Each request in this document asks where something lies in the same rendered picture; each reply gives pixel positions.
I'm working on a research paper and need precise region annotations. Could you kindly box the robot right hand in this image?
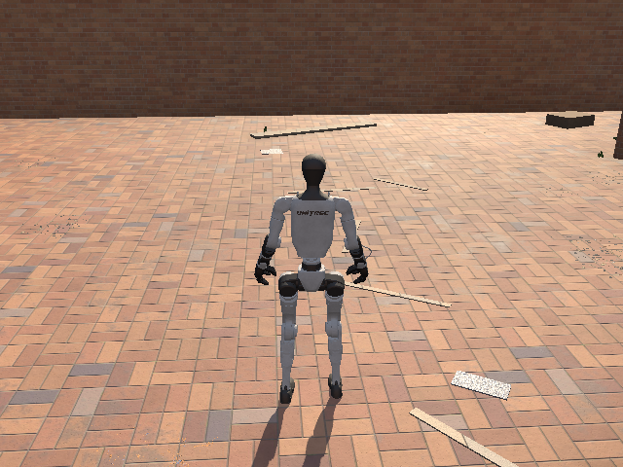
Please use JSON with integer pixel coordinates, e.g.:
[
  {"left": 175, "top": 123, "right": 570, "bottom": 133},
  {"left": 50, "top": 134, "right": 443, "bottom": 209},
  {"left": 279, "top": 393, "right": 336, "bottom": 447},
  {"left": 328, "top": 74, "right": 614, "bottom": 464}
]
[{"left": 346, "top": 265, "right": 369, "bottom": 284}]

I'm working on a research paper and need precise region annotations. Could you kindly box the right robot upper arm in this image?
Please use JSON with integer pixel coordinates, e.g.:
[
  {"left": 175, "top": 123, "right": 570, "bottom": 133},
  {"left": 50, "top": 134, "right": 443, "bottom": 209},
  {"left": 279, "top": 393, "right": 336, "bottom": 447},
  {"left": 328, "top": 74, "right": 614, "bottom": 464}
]
[{"left": 333, "top": 197, "right": 359, "bottom": 250}]

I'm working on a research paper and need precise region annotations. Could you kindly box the humanoid robot head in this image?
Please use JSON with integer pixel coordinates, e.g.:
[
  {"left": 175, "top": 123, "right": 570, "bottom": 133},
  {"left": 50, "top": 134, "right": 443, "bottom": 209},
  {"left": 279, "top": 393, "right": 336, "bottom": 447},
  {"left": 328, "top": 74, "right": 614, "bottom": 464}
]
[{"left": 296, "top": 154, "right": 330, "bottom": 200}]

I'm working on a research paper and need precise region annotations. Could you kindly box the right robot forearm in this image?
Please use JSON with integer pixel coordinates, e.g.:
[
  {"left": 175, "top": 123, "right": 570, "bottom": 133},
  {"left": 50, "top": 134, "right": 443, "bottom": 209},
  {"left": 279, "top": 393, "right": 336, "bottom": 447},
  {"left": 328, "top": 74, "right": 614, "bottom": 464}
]
[{"left": 349, "top": 235, "right": 367, "bottom": 269}]

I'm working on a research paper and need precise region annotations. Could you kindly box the left robot upper arm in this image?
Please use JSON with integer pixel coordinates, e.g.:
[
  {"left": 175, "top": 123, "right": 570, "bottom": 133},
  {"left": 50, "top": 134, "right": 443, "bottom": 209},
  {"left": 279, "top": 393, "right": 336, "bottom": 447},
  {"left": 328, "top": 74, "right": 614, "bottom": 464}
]
[{"left": 266, "top": 196, "right": 293, "bottom": 249}]

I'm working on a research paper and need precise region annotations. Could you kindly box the left robot forearm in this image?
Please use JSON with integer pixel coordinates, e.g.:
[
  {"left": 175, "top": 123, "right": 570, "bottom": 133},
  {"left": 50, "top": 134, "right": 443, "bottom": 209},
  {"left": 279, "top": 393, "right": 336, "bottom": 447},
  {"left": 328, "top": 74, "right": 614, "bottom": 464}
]
[{"left": 257, "top": 234, "right": 275, "bottom": 269}]

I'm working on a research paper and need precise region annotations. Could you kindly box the right robot thigh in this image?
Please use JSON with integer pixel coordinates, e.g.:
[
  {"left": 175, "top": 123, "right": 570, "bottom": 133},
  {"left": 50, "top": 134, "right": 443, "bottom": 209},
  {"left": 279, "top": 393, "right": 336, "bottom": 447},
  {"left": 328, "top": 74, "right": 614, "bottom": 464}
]
[{"left": 325, "top": 271, "right": 345, "bottom": 338}]

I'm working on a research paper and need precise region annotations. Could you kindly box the robot left hand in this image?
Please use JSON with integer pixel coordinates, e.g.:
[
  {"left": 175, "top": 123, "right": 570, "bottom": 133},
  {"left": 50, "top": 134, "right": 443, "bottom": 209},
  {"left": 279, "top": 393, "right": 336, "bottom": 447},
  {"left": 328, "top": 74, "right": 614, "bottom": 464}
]
[{"left": 254, "top": 259, "right": 276, "bottom": 285}]

